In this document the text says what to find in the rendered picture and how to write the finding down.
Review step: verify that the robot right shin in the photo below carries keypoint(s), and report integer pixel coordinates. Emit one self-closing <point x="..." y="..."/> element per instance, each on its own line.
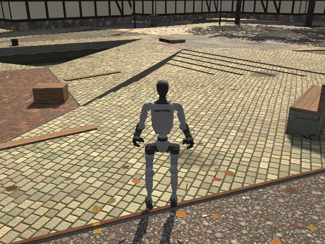
<point x="174" y="183"/>

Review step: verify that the left robot forearm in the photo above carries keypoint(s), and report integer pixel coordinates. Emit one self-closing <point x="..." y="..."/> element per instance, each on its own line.
<point x="137" y="132"/>

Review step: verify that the robot left foot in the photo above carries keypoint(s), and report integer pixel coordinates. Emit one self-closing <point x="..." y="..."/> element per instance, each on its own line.
<point x="149" y="204"/>

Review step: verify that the robot left hand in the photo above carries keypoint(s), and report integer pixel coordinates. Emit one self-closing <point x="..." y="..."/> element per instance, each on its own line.
<point x="139" y="140"/>

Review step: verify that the robot right upper arm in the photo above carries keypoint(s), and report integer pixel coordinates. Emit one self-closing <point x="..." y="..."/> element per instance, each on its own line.
<point x="181" y="116"/>

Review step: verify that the robot right hand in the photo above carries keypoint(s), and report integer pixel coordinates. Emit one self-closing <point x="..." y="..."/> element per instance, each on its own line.
<point x="188" y="142"/>

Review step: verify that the right robot forearm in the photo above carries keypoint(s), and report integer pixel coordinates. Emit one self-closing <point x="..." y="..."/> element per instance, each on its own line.
<point x="187" y="133"/>

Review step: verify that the robot left upper arm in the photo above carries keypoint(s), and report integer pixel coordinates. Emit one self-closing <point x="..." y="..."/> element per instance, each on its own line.
<point x="146" y="107"/>

